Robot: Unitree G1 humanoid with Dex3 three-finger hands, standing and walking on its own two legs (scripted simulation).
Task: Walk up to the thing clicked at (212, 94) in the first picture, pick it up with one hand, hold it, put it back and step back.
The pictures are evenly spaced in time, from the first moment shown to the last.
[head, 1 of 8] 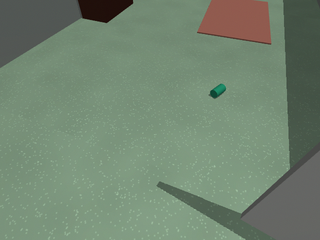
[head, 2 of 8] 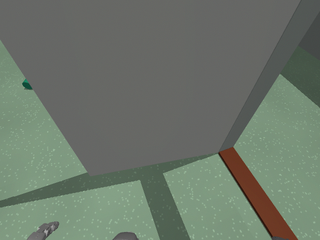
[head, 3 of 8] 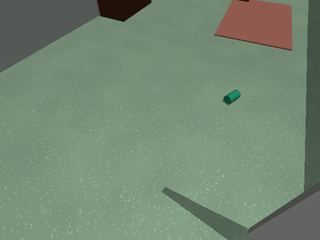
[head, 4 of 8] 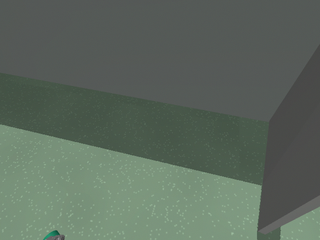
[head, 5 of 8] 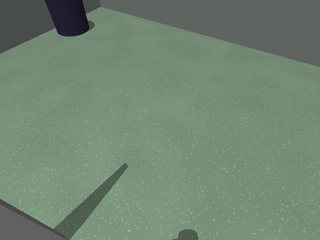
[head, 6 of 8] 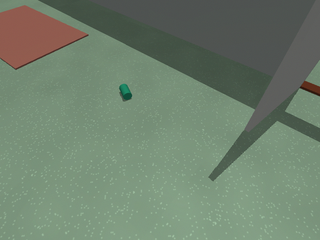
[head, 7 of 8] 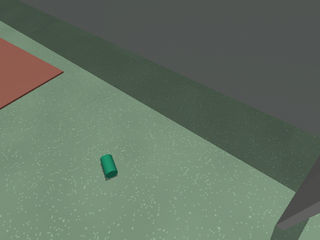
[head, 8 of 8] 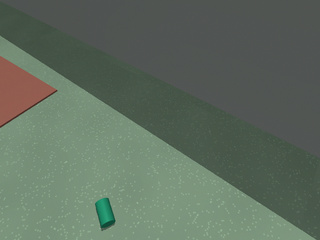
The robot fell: no
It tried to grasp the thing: no
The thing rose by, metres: 0.00
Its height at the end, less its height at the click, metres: +0.00
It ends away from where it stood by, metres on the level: 0.00
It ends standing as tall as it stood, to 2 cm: yes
